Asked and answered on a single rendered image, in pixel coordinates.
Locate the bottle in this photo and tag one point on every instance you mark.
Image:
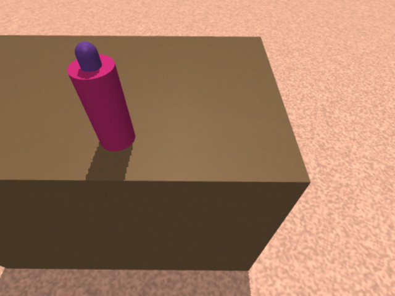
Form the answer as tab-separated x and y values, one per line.
98	86

